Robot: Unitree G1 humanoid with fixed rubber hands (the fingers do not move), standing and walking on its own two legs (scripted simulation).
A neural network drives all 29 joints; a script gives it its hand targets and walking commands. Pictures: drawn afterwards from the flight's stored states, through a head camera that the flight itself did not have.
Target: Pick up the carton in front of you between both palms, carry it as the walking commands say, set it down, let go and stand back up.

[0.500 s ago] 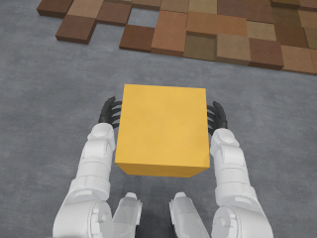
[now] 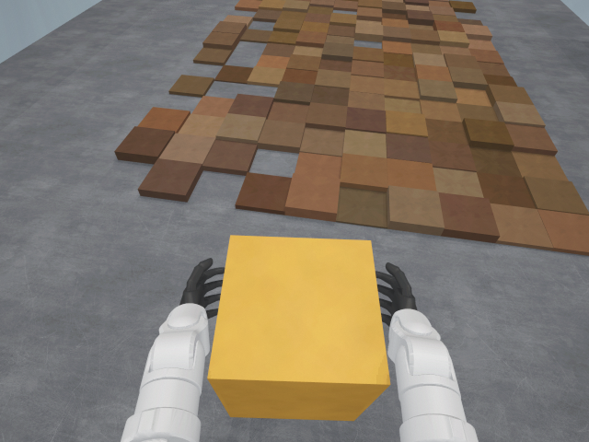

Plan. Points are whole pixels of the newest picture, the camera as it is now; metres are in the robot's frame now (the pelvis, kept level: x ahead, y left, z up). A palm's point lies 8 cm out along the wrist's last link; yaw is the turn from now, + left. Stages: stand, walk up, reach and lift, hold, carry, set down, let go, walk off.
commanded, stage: reach and lift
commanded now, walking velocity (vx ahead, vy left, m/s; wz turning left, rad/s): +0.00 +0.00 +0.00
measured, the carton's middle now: (296, 334) +0.29 +0.00 -0.07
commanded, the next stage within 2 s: hold in 1.12 s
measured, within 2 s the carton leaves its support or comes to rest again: neither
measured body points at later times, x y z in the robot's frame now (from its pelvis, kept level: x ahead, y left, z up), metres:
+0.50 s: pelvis -0.02 +0.00 +0.01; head -0.04 +0.00 +0.46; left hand +0.30 +0.15 +0.03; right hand +0.30 -0.15 +0.03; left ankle +0.00 +0.13 -0.73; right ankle +0.01 -0.13 -0.73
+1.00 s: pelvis +0.00 +0.00 +0.02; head -0.03 +0.00 +0.46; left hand +0.30 +0.15 +0.04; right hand +0.30 -0.15 +0.04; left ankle +0.00 +0.13 -0.73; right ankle +0.01 -0.13 -0.73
